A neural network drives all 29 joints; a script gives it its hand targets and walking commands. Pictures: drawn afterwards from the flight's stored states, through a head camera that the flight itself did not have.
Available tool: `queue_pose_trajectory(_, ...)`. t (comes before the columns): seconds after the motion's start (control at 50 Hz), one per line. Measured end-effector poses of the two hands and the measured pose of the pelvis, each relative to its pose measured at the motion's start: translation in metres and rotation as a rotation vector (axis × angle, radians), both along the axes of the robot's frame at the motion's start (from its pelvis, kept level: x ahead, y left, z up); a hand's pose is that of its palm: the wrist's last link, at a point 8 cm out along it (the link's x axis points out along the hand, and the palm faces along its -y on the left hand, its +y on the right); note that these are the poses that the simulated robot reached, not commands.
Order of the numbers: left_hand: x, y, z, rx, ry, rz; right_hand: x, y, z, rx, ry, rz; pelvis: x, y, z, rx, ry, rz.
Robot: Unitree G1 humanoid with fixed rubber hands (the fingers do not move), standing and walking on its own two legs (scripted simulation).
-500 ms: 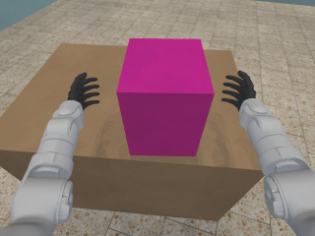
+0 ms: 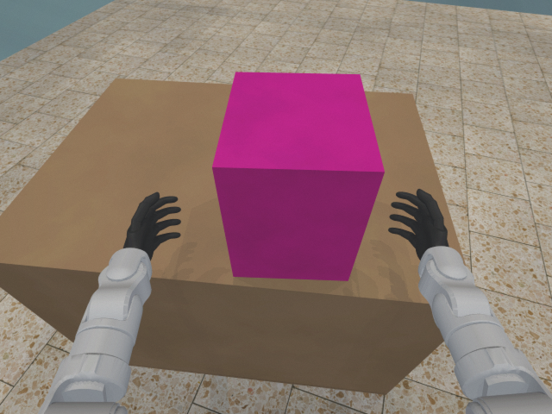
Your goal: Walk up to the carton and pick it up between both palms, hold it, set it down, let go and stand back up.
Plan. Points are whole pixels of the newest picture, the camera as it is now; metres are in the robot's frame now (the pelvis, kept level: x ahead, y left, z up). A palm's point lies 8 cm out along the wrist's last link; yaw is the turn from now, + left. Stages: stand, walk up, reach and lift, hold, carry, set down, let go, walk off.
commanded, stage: set down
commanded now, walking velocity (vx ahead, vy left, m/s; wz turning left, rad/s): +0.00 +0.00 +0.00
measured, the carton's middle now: (293, 180) +0.51 +0.00 +0.04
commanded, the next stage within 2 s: let go in 1.82 s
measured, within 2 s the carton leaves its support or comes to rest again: neither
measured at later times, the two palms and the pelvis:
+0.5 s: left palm (139, 311) +0.27 +0.23 +0.00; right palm (430, 308) +0.28 -0.20 +0.00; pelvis +0.01 +0.00 +0.00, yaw +0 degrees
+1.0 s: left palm (140, 350) +0.23 +0.23 -0.03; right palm (437, 350) +0.24 -0.21 -0.04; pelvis +0.02 -0.01 +0.00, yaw +0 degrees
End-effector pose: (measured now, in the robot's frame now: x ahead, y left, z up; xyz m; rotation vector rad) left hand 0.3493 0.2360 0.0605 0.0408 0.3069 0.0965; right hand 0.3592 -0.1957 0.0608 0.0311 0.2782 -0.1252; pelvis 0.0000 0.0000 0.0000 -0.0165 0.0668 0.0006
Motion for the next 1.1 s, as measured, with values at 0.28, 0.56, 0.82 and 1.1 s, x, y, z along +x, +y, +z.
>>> queue_pose_trajectory(0.28, -0.036, -0.001, -0.026, 0.005, -0.013, -0.010, -0.036, -0.002, -0.030, 0.006, 0.006, 0.006, 0.007, 0.000, 0.001, 0.005, -0.022, 0.000)
queue_pose_trajectory(0.56, -0.092, 0.000, -0.068, 0.012, 0.019, 0.006, -0.086, -0.001, -0.073, -0.002, 0.059, 0.000, 0.013, -0.003, 0.000, 0.009, -0.051, 0.002)
queue_pose_trajectory(0.82, -0.107, 0.001, -0.082, 0.035, 0.072, -0.013, -0.094, -0.004, -0.092, -0.014, 0.100, 0.008, 0.015, -0.005, -0.002, 0.012, -0.040, 0.005)
queue_pose_trajectory(1.1, -0.131, -0.006, -0.102, 0.047, 0.229, -0.012, -0.134, -0.019, -0.112, -0.064, 0.230, 0.000, 0.025, -0.009, 0.001, 0.018, -0.083, -0.013)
